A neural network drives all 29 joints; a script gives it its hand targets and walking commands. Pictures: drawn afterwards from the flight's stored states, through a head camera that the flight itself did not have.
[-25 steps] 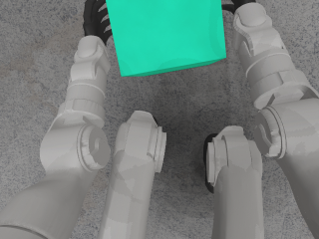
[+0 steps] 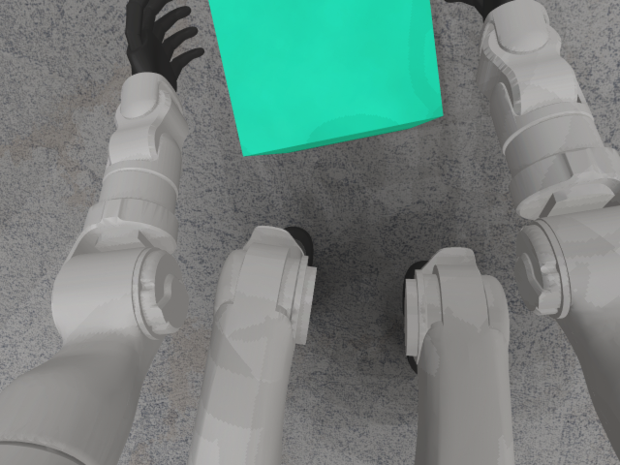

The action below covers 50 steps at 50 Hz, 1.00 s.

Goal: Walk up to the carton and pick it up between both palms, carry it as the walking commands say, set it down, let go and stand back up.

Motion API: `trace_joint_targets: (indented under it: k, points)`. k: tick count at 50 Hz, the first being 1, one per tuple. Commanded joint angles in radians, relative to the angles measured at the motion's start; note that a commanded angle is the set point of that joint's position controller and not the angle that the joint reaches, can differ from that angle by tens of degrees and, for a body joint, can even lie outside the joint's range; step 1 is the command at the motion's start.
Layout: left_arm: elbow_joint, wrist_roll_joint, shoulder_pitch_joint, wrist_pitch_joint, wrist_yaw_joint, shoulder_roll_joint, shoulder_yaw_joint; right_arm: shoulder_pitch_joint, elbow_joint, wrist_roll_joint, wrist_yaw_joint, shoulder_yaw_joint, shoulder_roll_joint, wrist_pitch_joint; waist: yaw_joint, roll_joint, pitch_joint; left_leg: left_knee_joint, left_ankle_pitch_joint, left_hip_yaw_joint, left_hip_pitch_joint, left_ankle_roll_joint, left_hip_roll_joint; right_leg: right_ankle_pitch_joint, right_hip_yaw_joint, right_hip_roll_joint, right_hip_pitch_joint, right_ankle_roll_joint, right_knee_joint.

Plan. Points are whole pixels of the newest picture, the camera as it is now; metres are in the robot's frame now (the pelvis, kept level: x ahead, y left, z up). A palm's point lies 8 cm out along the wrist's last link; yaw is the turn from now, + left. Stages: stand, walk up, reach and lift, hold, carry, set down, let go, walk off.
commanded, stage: set down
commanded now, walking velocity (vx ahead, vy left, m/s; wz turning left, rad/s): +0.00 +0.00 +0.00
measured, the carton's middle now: (329, 55) +0.52 +0.07 -0.27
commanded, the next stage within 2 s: let go in 1.22 s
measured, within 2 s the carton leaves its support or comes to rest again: neither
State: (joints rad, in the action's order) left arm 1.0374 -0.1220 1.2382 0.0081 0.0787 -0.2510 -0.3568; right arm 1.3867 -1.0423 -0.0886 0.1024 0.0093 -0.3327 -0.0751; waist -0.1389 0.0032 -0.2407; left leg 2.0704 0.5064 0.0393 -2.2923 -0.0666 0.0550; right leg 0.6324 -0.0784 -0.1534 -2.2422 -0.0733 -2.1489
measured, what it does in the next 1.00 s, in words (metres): rises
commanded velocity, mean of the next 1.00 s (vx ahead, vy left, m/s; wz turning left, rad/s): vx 0.00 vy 0.00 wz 0.00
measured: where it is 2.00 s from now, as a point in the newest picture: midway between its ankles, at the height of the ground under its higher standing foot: (354, 318)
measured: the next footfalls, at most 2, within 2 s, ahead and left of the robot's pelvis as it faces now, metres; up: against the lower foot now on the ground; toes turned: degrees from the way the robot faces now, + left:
none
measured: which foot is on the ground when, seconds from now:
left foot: down 0.00-1.00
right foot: down 0.00-1.00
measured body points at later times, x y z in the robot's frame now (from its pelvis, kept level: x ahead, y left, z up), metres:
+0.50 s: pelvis +0.01 +0.00 +0.10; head +0.33 +0.03 +0.41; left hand +0.49 +0.27 -0.02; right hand +0.58 -0.08 -0.02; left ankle +0.12 +0.13 -0.36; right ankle +0.09 -0.12 -0.36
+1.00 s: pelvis +0.04 +0.00 +0.23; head +0.33 +0.02 +0.57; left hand +0.48 +0.27 +0.13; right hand +0.58 -0.09 +0.13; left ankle +0.12 +0.13 -0.36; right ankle +0.09 -0.12 -0.36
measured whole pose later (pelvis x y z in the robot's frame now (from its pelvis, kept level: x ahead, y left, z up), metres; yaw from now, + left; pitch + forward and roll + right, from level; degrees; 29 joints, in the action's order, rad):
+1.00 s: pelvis +0.04 +0.00 +0.23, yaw +0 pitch +45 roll +0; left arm 0.70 0.00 0.91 -0.14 0.03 -0.13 -0.41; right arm 1.12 -0.89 0.07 0.04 -0.17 -0.24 -0.18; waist -0.14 -0.04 0.09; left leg 1.20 0.33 0.07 -1.67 -0.04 0.05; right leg 0.43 -0.09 -0.08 -1.62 -0.04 -1.26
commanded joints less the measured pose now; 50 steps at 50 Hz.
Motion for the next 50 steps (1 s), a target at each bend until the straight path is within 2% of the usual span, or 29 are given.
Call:
trace_joint_targets:
  k: [1,6,12,18,36,50]
  points:
    - [-0.186,-0.008,0.148,0.000,0.012,-0.160,-0.014,0.264,0.197,0.005,0.014,-0.011,-0.048,0.000,-0.090,-0.189,1.297,-0.139,-0.457,-0.124,0.727,0.003,-0.018,-0.332,0.117,0.079,0.572,0.014,0.211]
    - [-0.291,-0.007,0.097,-0.054,0.023,-0.140,0.004,0.228,0.265,0.019,0.019,-0.043,-0.053,-0.051,-0.077,-0.159,1.380,-0.204,-0.405,-0.149,0.811,-0.002,-0.003,-0.270,0.140,0.063,0.612,0.020,0.272]
    - [-0.350,0.025,0.067,-0.097,0.018,-0.078,0.011,0.168,0.227,0.060,0.001,-0.109,-0.045,-0.075,-0.040,-0.096,1.293,-0.305,-0.335,-0.154,0.809,-0.015,0.011,-0.215,0.153,0.048,0.551,0.035,0.364]
    - [-0.380,0.061,0.030,-0.117,0.015,-0.049,-0.004,0.129,0.196,0.092,-0.014,-0.148,-0.031,-0.078,-0.034,-0.067,1.275,-0.407,-0.345,-0.154,0.872,-0.024,0.020,-0.219,0.160,0.040,0.567,0.036,0.455]
    - [-0.460,0.082,-0.089,-0.149,-0.010,-0.021,-0.036,0.054,0.278,0.124,-0.048,-0.166,-0.011,-0.105,-0.044,-0.118,1.355,-0.707,-0.466,-0.149,1.101,-0.021,0.026,-0.325,0.151,0.033,0.855,0.020,0.760]
    - [-0.441,0.135,-0.174,-0.116,-0.051,0.017,-0.065,-0.039,0.252,0.166,-0.068,-0.198,0.031,-0.080,-0.041,-0.107,1.257,-0.990,-0.567,-0.127,1.285,-0.009,0.012,-0.452,0.105,0.047,1.097,0.018,1.058]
